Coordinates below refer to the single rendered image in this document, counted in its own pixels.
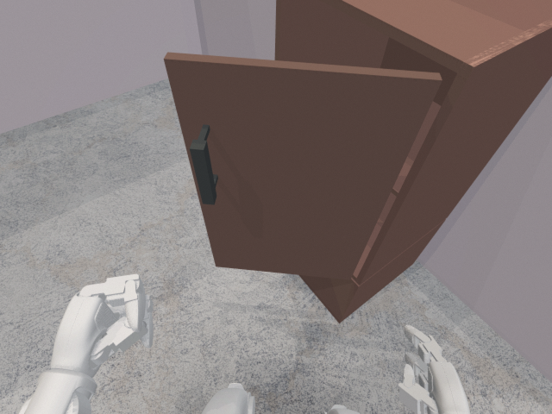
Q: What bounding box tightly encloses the cupboard door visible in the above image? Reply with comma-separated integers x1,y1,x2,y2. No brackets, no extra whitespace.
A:
164,52,442,280

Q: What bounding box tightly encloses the robot right hand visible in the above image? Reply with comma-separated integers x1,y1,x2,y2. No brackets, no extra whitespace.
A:
398,325,470,414

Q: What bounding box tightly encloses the left robot forearm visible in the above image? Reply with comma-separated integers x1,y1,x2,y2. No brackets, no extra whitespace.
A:
17,369,97,414

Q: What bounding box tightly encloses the robot left hand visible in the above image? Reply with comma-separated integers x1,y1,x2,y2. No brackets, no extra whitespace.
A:
50,274,154,378

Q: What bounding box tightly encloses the left robot thigh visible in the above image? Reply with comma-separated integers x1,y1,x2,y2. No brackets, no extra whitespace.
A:
200,388,255,414

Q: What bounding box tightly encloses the handle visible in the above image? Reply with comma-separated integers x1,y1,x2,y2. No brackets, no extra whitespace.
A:
190,124,218,205

